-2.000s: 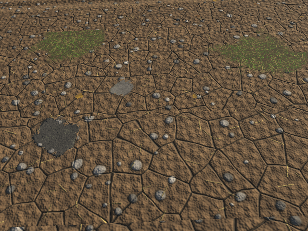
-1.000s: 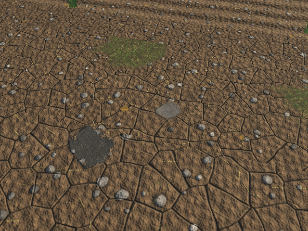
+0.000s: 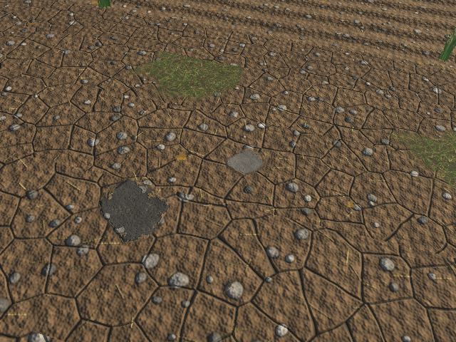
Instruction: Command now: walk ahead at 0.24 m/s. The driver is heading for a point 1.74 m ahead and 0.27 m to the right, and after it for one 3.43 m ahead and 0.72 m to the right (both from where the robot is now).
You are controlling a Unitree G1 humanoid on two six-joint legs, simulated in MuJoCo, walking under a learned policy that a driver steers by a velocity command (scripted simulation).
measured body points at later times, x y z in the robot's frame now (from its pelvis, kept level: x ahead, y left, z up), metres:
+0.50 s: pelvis +0.09 -0.07 +0.00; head +0.10 -0.09 +0.45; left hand +0.02 +0.19 -0.12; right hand +0.26 -0.33 -0.11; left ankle +0.25 +0.12 -0.68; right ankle +0.00 -0.16 -0.75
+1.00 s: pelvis +0.35 -0.03 -0.01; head +0.38 -0.04 +0.43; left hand +0.50 +0.24 -0.12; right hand +0.36 -0.30 -0.15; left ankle +0.29 +0.09 -0.75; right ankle +0.49 -0.20 -0.70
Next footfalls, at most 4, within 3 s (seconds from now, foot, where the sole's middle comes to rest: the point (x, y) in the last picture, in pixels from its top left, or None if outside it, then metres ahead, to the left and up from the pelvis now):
0.24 right None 0.04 -0.16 -0.78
0.70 left None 0.33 0.09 -0.78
1.22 right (279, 322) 0.66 -0.18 -0.97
1.58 left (214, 322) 0.66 0.05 -0.97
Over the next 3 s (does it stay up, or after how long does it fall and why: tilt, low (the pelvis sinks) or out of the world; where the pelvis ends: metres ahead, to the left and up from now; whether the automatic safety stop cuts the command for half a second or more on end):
stays up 1.31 0.03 -0.39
